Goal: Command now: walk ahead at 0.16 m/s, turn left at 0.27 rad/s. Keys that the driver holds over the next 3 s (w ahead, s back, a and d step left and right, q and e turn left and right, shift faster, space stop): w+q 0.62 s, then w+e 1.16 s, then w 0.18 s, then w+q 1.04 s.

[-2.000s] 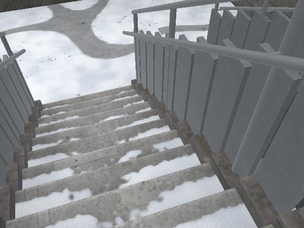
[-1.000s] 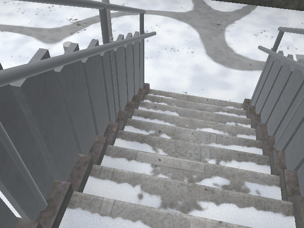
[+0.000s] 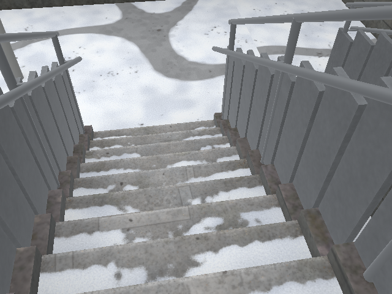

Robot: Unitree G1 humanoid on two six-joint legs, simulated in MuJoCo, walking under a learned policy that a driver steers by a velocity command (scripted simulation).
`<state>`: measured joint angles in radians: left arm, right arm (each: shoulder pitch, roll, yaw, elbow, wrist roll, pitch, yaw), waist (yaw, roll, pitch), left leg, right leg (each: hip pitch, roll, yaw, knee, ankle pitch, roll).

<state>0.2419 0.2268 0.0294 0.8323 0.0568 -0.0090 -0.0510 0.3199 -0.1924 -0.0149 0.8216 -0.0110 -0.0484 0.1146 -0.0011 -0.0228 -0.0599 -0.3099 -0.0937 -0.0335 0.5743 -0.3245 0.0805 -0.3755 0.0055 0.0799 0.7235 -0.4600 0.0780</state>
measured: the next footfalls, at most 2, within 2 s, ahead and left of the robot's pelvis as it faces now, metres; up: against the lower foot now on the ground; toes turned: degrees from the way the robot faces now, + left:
right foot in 0.08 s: +0.01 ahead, -0.12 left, +0.00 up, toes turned +3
left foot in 0.64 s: +0.29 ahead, +0.20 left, -0.16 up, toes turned +27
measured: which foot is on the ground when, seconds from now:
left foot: down 0.00-0.16, up 0.18-0.62, down 0.64-1.00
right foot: up 0.00-0.06, down 0.08-0.64, up 0.66-1.00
